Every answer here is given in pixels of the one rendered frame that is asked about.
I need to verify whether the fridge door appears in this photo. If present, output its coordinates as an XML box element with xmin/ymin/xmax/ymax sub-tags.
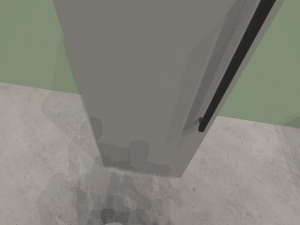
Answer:
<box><xmin>52</xmin><ymin>0</ymin><xmax>285</xmax><ymax>178</ymax></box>

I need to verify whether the handle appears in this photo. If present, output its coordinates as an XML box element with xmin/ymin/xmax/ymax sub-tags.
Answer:
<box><xmin>198</xmin><ymin>0</ymin><xmax>276</xmax><ymax>132</ymax></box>

